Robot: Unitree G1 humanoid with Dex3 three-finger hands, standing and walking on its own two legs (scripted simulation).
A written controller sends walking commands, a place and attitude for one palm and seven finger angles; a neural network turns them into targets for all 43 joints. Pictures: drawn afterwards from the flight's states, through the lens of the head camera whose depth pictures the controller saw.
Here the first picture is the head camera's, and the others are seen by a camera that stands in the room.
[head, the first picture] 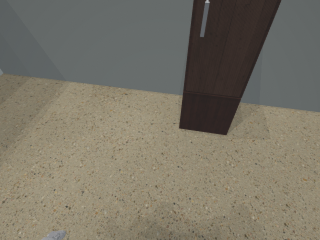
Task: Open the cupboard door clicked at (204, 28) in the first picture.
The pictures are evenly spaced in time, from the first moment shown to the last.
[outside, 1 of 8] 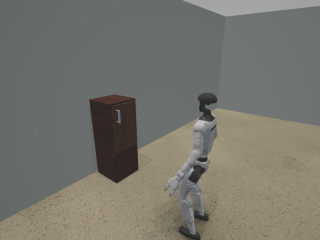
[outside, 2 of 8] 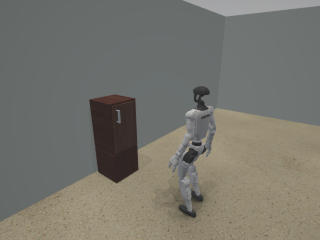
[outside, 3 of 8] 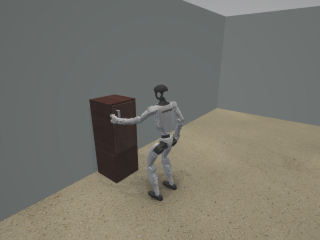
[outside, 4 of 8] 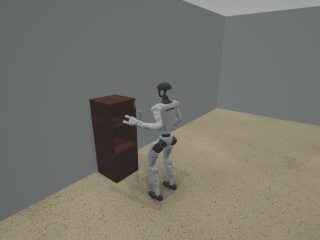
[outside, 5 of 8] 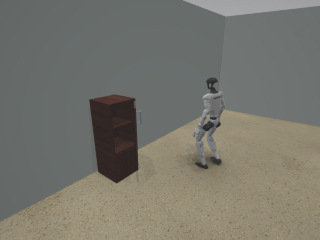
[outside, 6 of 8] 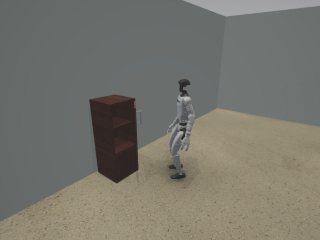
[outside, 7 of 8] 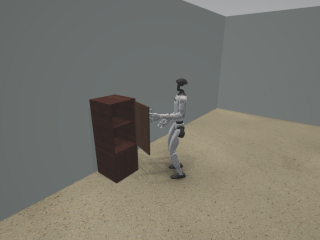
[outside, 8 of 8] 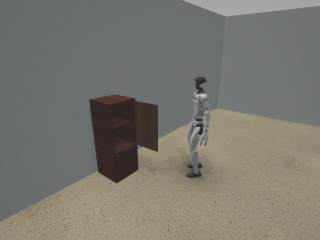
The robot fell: no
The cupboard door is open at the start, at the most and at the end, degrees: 0 96 93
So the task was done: yes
